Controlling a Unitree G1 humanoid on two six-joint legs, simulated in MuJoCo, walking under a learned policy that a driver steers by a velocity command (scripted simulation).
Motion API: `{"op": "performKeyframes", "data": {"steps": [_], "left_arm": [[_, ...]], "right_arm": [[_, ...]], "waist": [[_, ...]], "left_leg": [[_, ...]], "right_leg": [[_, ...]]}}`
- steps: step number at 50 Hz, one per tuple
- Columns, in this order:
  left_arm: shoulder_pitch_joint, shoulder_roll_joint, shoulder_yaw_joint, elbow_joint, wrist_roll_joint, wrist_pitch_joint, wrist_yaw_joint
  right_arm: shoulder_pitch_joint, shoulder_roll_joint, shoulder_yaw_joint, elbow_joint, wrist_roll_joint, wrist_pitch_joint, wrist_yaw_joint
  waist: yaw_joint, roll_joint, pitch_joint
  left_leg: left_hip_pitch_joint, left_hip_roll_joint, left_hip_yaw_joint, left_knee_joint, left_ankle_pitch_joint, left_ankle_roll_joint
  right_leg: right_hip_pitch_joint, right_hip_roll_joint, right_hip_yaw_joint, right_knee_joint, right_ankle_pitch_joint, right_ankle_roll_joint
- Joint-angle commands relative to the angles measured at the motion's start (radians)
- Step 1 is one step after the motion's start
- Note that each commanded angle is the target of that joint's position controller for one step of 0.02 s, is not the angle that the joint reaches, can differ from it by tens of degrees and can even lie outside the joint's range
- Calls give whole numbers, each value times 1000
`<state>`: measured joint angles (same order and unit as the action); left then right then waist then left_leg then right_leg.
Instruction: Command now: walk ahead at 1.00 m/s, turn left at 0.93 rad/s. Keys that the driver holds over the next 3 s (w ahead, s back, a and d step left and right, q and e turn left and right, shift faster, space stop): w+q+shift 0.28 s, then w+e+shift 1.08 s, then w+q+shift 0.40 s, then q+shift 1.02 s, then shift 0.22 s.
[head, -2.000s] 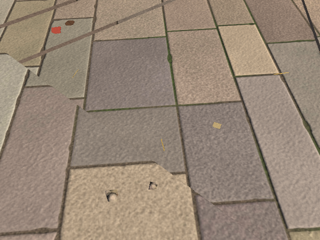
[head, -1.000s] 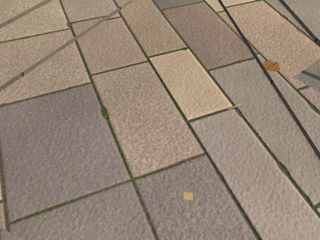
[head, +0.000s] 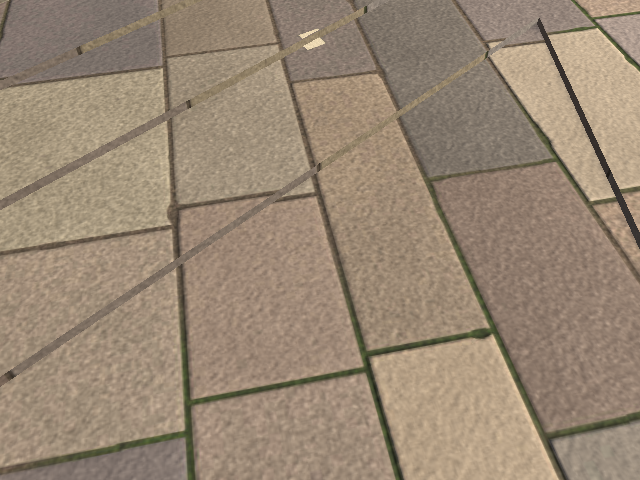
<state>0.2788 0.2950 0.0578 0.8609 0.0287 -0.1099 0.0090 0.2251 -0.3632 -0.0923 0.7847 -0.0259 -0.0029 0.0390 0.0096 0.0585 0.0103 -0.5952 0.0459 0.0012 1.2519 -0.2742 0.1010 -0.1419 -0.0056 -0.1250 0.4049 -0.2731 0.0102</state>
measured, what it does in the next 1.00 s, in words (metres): walks ahead: left foot, then right foot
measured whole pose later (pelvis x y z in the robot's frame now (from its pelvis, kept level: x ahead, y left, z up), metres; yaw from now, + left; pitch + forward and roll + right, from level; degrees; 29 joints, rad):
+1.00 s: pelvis +0.93 +0.15 +0.00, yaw -4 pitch +2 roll +0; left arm 0.50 0.30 0.07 0.89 0.00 -0.06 -0.02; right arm -0.02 -0.25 0.06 0.57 -0.05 -0.07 0.02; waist 0.11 0.01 0.02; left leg -0.73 0.13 -0.10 0.76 -0.07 -0.05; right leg 0.00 0.20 0.19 0.28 -0.28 -0.16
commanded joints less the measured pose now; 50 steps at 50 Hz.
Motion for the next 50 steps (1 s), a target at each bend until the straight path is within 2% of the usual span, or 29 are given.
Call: {"op": "performKeyframes", "data": {"steps": [1, 5, 8, 9, 11, 12, 13, 14, 15, 16, 17, 19, 20, 23, 25, 27, 31, 32, 34, 35, 36, 37, 38, 39, 40, 41, 43, 46, 50], "left_arm": [[10, 14, -5, -13, -13, -32, -10], [-4, 80, 5, -7, -8, -43, -6], [79, 160, 18, -5, -5, -27, 6], [86, 195, 26, -13, -2, -10, 15], [32, 238, 38, -47, 7, 29, 23], [34, 221, 38, -49, 17, 38, 13], [40, 72, 1, -91, 30, 29, -5], [65, 110, 0, -212, 2, 8, -7], [-16, 146, -5, -209, 5, -14, -5], [-1, 136, -13, -184, -4, -18, -3], [-1, 116, -20, -165, 6, -7, -1], [50, 84, -31, -129, 21, 38, -15], [44, 68, -32, -128, 16, 56, -25], [-138, 33, -43, -183, -10, 70, -44], [-194, 14, -49, -195, -26, 60, -55], [-248, 1, -53, -205, -33, 52, -67], [-201, 58, -36, -167, -23, 50, -71], [-138, 85, -27, -146, -20, 57, -68], [202, 164, 11, -45, -21, 68, -57], [410, 201, 40, 5, -19, 73, -43], [380, 229, 57, 28, -36, 92, -32], [249, 315, 70, -21, -11, 92, -31], [189, 223, 64, -68, -10, 91, -27], [167, 149, 46, -48, -12, 89, -19], [146, 127, 38, -32, -12, 81, -17], [131, 137, 36, -37, -14, 68, -11], [115, 144, 30, -40, -22, 43, -15], [125, 166, 43, -53, -27, 26, -19], [209, 185, 63, -45, -41, 32, -24]], "right_arm": [[-85, 74, 42, -137, -8, 8, 31], [-222, 40, 59, -201, -2, 6, 62], [-220, 0, 55, -187, -3, -1, 61], [-155, -24, 47, -168, -2, -2, 54], [180, -96, 10, -73, -2, -7, 30], [311, -142, -20, -13, 2, -5, 4], [222, -227, -40, -19, 21, 8, -18], [185, -314, -56, -76, -8, 20, -16], [190, -243, -49, -85, -7, 19, -30], [151, -173, -31, -62, -6, 6, -42], [109, -131, -16, -51, -9, -14, -46], [70, -64, 15, -45, -3, -57, -50], [88, -51, 21, -26, 4, -76, -45], [156, -53, 19, 16, 9, -110, -25], [158, -37, 26, 22, 13, -124, -16], [193, -35, 34, 39, 20, -138, -22], [190, -86, 31, 51, 5, -133, -60], [176, -108, 24, 47, -8, -119, -75], [88, -146, 10, 19, -36, -80, -95], [-3, -170, 0, -3, -31, -68, -95], [-66, -9, 40, -45, -42, -98, -73], [91, 38, 66, -137, 10, -118, -54], [32, -18, 80, -132, -11, -137, -52], [-18, -38, 80, -137, -13, -147, -42], [-49, -25, 85, -152, -29, -140, -40], [-49, -15, 92, -155, -51, -116, -38], [-49, 2, 106, -171, -62, -69, -32], [-230, 14, 123, -252, -36, -66, -18], [-364, 32, 134, -302, -9, -70, -22]], "waist": [[-27, -142, 62], [-38, -87, 121], [-52, -110, 73], [-97, -143, 23], [-264, -164, -138], [-292, -84, -188], [-168, 174, -111], [-117, 214, -331], [-144, 3, -263], [-87, -94, -111], [-33, -158, -45], [30, -173, -2], [39, -154, 20], [-18, -97, 122], [-37, -78, 121], [-59, -62, 114], [-7, 16, 20], [32, 51, -21], [207, 67, -150], [338, 15, -177], [246, -287, -117], [73, -411, -304], [115, -124, -251], [61, 25, -89], [9, 80, -5], [-21, 82, 34], [-62, 34, 82], [-7, -33, 125], [98, -93, 65]], "left_leg": [[-199, 86, -35, -52, 118, -8], [-47, 45, 87, -381, 324, 18], [100, -69, 196, -498, 285, 65], [172, -103, 204, -507, 226, 82], [535, -147, 146, -530, 120, 140], [774, -140, 59, -582, 53, 168], [834, 37, -238, -608, 141, 206], [1091, 193, -750, -833, -37, 400], [1018, 229, -777, -973, -128, 345], [827, 219, -676, -1004, -84, 296], [656, 183, -572, -1003, 4, 256], [424, 130, -414, -1034, 159, 218], [371, 113, -349, -1059, 182, 204], [372, 41, -144, -1147, 373, 115], [394, -7, -9, -1166, 523, 45], [450, 20, 52, -1225, 672, 6], [716, 74, 140, -1102, 1245, -73], [761, 98, 152, -998, 1406, -88], [712, 124, 159, -532, 1534, -99], [541, 63, 180, -87, 1286, -95], [123, -145, 136, 324, -14, -96], [-253, -182, -78, 552, -249, -144], [-302, -100, -156, 451, -141, -106], [-257, -47, -149, 299, -57, -88], [-191, -9, -131, 181, -53, -92], [-135, 8, -120, 137, -71, -107], [-48, 44, -75, -19, -86, -134], [36, 53, -9, -334, 119, -167], [73, -8, 13, -611, 311, -157]], "right_leg": [[55, -250, 133, -269, 238, -91], [0, -188, -94, -337, 455, -58], [146, -198, -152, -187, 1072, -36], [190, -219, -150, -66, 1247, -31], [105, -262, -114, 387, 1312, -50], [-86, -196, -107, 734, 854, -37], [-398, -15, -85, 1131, -172, -8], [-696, 47, 134, 1306, -232, 17], [-757, -29, 200, 1234, -121, 0], [-715, -76, 179, 1123, -43, -8], [-627, -116, 171, 1045, -32, -8], [-471, -160, 179, 944, -49, 0], [-452, -174, 176, 883, -60, 3], [-545, -168, 131, 652, 126, -34], [-491, -120, 99, 459, 309, -69], [-429, -77, 42, 325, 457, -103], [-335, 53, -37, 215, 453, -147], [-280, 93, -53, 225, 373, -155], [0, 140, -30, 241, 208, -202], [190, 87, 69, 149, 150, -274], [377, -36, 273, 232, 279, -300], [615, -244, 881, 28, 38, -557], [542, -269, 979, -135, -167, -521], [321, -235, 885, -185, -196, -449], [150, -183, 785, -198, -109, -399], [35, -131, 707, -200, -37, -374], [-166, -51, 594, -239, 7, -355], [-291, 13, 515, -294, 163, -331], [-90, 2, 529, -239, 455, -260]]}}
